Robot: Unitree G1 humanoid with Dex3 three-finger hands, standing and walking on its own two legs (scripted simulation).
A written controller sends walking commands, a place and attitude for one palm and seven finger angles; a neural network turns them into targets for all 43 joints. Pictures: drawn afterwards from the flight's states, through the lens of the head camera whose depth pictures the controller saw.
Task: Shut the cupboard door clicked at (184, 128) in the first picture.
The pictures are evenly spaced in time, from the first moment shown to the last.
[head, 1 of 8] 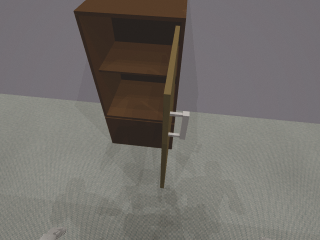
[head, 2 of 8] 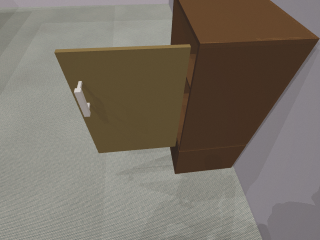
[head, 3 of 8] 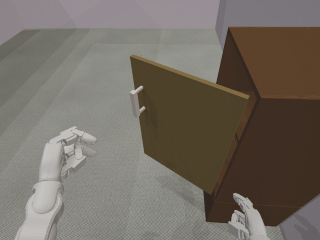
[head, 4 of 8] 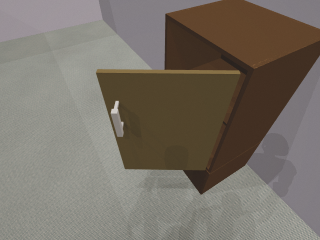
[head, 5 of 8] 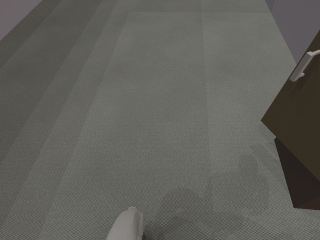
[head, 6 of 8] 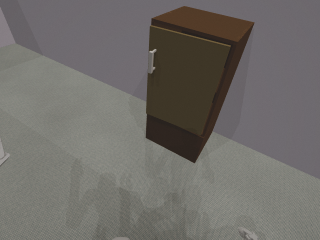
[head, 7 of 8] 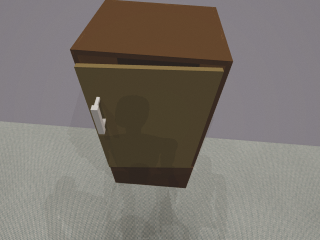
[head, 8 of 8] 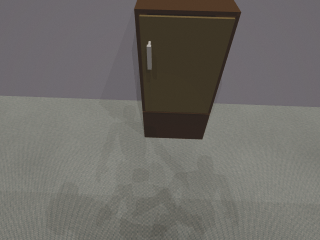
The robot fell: no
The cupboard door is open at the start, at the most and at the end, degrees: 89 89 0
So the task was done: yes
